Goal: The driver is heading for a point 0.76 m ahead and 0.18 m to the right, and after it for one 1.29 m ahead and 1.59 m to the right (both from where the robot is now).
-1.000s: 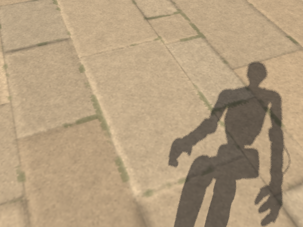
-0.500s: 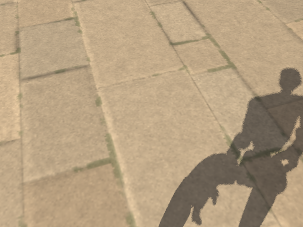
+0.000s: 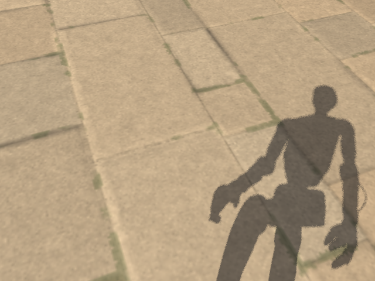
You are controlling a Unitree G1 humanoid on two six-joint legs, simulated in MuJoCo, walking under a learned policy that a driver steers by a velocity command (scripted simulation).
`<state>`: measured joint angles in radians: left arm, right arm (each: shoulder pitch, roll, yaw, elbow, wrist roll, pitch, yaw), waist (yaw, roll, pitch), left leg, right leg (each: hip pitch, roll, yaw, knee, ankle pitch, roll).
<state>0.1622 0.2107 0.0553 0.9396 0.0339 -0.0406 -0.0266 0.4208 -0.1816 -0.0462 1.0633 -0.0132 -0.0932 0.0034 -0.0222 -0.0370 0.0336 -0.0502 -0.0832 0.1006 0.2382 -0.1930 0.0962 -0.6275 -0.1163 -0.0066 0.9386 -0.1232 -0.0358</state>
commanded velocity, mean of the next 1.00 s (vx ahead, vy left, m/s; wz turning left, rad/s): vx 0.50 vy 0.00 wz -0.36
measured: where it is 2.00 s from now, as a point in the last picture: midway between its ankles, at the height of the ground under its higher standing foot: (275, 168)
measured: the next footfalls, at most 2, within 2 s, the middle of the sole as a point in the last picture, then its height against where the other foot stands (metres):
right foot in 0.24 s outside the picture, level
left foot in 0.82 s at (200, 239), level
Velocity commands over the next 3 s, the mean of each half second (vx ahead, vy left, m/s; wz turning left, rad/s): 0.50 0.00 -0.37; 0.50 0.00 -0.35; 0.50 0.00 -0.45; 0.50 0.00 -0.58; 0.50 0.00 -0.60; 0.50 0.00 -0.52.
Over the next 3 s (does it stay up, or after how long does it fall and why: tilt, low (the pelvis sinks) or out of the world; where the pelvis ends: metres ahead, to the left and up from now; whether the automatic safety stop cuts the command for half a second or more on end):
stays up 1.19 -0.95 -0.03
